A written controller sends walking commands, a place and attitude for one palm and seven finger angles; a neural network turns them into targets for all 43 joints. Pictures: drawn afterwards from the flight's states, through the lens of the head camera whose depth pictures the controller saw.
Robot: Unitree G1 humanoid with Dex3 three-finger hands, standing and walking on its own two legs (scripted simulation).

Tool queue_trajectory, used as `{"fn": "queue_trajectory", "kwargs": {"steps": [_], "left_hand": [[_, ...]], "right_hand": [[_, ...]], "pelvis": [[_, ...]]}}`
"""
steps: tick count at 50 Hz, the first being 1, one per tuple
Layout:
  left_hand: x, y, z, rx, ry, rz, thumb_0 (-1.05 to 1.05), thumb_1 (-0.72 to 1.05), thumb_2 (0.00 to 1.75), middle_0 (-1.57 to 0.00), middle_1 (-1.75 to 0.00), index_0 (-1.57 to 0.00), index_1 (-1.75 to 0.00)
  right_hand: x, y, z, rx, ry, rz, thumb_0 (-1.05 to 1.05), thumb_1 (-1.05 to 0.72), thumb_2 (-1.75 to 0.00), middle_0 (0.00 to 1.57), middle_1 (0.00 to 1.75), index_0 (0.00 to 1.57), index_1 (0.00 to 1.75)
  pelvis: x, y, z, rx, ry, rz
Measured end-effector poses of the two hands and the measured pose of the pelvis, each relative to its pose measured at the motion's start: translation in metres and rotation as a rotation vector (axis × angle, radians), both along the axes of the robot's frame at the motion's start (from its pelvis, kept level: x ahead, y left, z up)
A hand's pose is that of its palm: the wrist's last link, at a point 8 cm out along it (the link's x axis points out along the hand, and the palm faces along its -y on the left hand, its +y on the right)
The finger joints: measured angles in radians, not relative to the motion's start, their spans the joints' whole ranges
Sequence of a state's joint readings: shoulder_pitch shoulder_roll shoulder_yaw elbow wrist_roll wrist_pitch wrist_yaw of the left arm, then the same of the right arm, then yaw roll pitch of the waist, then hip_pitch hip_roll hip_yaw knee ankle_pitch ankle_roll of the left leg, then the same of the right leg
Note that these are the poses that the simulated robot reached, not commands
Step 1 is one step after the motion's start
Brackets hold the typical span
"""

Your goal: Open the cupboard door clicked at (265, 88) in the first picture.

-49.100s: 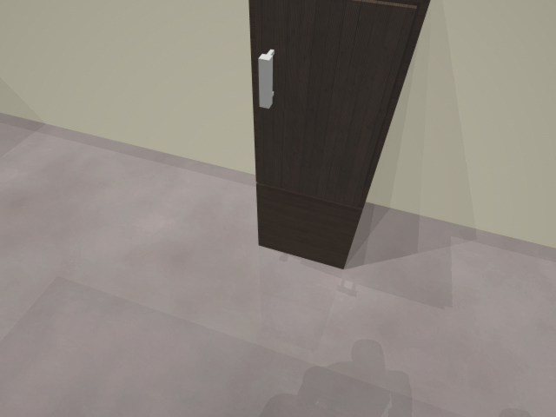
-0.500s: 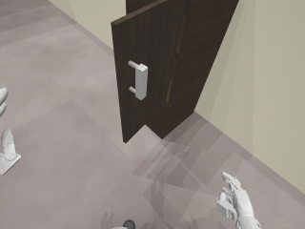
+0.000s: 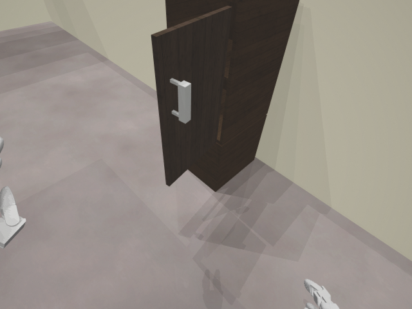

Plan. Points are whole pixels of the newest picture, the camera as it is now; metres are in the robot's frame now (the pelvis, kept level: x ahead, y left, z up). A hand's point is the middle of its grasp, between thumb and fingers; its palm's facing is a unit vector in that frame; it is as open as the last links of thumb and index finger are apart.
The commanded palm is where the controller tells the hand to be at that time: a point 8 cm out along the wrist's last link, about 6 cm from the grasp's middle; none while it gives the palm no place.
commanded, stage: stop stepping back and stand still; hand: left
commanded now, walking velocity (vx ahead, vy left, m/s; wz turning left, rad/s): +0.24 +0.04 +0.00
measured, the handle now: (179, 100) +0.67 +0.10 +0.05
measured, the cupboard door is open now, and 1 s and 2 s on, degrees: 98 98 98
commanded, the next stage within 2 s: let the arm hang, fingers relaxed in 0.80 s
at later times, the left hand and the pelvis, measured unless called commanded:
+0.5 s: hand (7, 239) +0.18 +0.27 +0.16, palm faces +0.46 -0.77 -0.44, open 7.4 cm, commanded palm +0.12 +0.31 +0.17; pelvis -0.02 +0.01 -0.01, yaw +1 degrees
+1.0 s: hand (32, 269) +0.18 +0.30 +0.03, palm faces +0.22 -0.85 -0.48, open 7.4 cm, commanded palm none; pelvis -0.03 +0.04 -0.01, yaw +2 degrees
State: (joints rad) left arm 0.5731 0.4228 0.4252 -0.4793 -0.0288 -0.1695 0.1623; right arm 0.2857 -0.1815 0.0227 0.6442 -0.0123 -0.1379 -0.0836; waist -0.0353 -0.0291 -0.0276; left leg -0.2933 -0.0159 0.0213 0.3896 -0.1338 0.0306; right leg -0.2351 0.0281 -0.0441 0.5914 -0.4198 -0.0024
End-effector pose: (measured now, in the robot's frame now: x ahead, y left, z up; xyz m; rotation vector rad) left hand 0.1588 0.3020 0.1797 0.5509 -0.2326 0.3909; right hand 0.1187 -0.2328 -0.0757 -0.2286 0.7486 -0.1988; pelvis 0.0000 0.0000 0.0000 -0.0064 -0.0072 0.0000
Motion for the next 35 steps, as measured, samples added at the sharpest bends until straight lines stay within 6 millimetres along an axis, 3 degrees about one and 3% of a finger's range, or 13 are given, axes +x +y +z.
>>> {"fn": "queue_trajectory", "kwargs": {"steps": [7,15,27,35], "left_hand": [[-0.031,-0.015,0.001,-0.005,-0.026,-0.003,0.02,0.89,0.90,-0.21,-0.30,-0.21,-0.30],[-0.032,-0.001,-0.006,-0.046,-0.097,0.034,0.01,0.89,0.90,-0.21,-0.30,-0.21,-0.30],[-0.022,0.007,-0.008,-0.025,-0.022,0.023,0.02,0.89,0.90,-0.21,-0.30,-0.21,-0.30],[-0.011,0.019,-0.011,-0.019,0.038,0.015,0.02,0.89,0.90,-0.21,-0.30,-0.21,-0.30]], "right_hand": [[-0.015,-0.008,-0.014,0.013,0.039,0.039,0.02,-0.91,-0.90,0.21,0.30,0.21,0.30],[-0.011,-0.017,-0.012,-0.055,-0.011,0.021,0.02,-0.91,-0.90,0.21,0.30,0.21,0.30],[0.009,0.017,-0.015,0.029,-0.010,0.061,0.02,-0.91,-0.90,0.21,0.30,0.21,0.30],[0.023,0.034,-0.007,0.042,-0.026,0.070,0.02,-0.91,-0.90,0.21,0.30,0.21,0.30]], "pelvis": [[-0.023,-0.007,-0.005,0.020,-0.005,-0.004],[-0.022,0.003,-0.014,0.010,-0.008,0.032],[-0.014,0.011,-0.010,0.007,-0.007,0.022],[-0.012,0.021,-0.004,0.008,0.002,0.009]]}}
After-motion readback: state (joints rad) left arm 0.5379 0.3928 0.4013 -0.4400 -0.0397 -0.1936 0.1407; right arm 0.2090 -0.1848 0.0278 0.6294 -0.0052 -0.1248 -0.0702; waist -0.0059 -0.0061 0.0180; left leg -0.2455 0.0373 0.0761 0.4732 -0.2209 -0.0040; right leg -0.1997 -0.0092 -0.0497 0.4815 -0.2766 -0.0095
